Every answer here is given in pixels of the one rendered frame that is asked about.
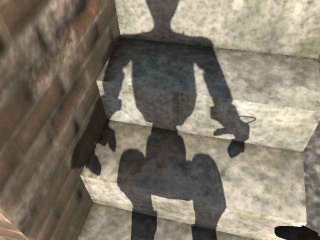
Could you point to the robot right hand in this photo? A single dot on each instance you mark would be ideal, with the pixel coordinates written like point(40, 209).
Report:
point(296, 233)

